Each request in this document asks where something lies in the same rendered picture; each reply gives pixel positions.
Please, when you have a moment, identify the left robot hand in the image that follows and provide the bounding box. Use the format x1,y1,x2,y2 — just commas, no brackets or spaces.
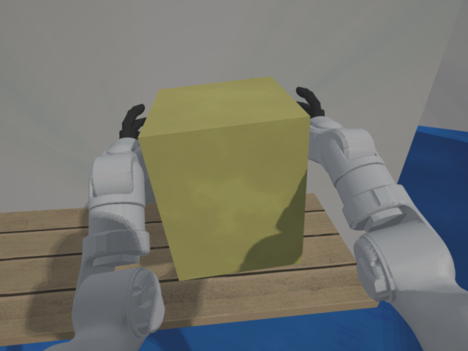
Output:
119,104,147,140

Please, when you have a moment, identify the right robot hand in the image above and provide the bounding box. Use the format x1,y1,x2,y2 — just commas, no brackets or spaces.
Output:
296,87,325,119

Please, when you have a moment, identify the robot left upper arm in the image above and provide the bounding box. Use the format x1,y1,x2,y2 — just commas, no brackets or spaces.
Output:
43,267,165,351

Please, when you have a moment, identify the table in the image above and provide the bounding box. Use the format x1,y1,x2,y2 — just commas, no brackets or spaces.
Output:
0,193,379,347

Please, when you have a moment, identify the robot left forearm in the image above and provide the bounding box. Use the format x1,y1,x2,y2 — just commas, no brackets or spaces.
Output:
72,137,150,331

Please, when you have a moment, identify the robot right forearm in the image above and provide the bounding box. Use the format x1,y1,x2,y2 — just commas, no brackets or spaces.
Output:
308,116,456,278

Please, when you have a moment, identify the carton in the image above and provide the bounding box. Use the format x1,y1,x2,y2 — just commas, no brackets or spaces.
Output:
138,76,310,281

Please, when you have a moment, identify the robot right upper arm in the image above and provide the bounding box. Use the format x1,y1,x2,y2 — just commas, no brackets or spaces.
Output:
353,220,468,351

